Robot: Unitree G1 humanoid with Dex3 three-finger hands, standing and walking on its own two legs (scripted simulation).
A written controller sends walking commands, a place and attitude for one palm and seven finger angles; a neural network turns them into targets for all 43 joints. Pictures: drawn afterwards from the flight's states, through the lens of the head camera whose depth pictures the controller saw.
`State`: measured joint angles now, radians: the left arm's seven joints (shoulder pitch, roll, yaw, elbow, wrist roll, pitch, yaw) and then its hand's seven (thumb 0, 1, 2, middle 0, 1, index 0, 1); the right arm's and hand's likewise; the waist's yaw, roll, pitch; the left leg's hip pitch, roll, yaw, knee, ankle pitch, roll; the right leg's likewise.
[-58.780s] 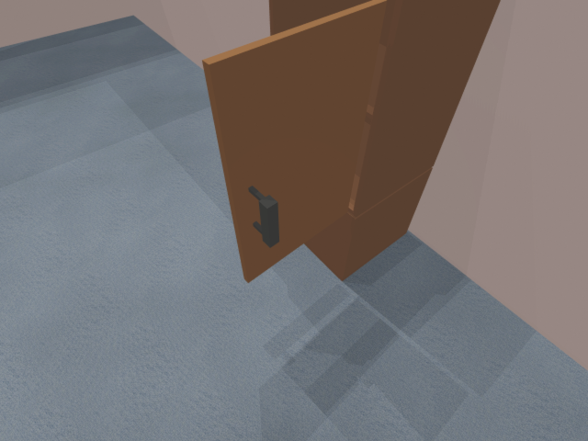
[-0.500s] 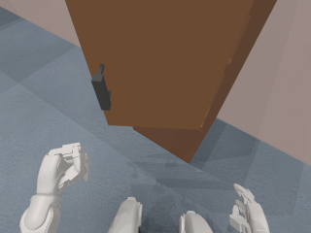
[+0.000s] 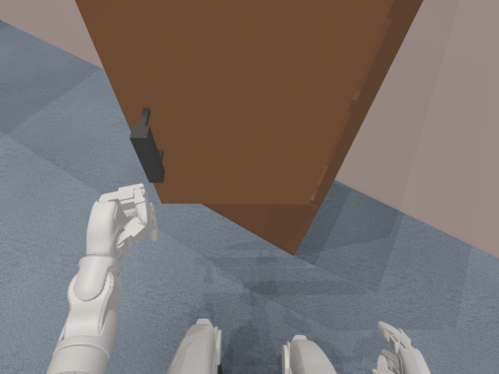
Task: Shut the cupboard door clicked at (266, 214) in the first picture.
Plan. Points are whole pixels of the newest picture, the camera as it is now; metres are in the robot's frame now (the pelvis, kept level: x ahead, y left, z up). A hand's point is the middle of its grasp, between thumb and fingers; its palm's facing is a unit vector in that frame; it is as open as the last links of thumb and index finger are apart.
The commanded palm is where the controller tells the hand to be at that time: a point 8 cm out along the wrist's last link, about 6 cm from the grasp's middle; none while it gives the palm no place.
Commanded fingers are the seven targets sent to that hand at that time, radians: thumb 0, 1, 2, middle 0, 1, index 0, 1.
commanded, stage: bring the fist close to the handle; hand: left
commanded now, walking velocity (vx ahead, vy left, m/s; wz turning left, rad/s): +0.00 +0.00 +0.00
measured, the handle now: (151, 146) +0.48 +0.20 +0.04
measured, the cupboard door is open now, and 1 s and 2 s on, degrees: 32 32 16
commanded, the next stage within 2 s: push the door shut along its arc in 0.68 s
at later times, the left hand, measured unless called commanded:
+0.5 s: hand (161, 197) +0.38 +0.16 +0.04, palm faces +0.06 -1.00 -0.01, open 3.1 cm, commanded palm +0.35 +0.22 +0.04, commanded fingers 0.00 0.90 0.90 -1.30 -1.50 -1.30 -1.50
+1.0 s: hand (163, 188) +0.40 +0.16 +0.04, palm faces +0.01 -1.00 -0.03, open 3.1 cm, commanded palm +0.39 +0.21 +0.04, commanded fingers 0.00 0.90 0.90 -1.30 -1.50 -1.30 -1.50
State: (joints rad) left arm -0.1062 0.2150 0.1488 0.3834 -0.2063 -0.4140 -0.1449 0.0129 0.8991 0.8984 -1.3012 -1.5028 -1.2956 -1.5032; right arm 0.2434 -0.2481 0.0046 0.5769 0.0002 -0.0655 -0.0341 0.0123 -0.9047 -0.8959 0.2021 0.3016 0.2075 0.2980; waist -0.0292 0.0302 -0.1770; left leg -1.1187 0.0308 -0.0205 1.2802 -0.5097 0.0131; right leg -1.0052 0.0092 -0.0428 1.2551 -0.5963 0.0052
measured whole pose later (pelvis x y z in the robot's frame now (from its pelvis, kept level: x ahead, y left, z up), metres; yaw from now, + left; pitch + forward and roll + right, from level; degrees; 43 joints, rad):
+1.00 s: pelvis -0.01 -0.01 +0.00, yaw +0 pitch +21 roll -2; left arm -0.45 0.26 0.22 0.79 -0.16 -0.50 -0.18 0.01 0.90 0.90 -1.30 -1.50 -1.30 -1.50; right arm 0.23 -0.25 0.01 0.62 0.00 -0.02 -0.03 0.01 -0.91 -0.90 0.20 0.30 0.21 0.30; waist -0.05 0.03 -0.17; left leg -1.15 0.03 -0.02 1.27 -0.49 0.00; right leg -1.05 0.01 -0.04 1.26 -0.58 0.00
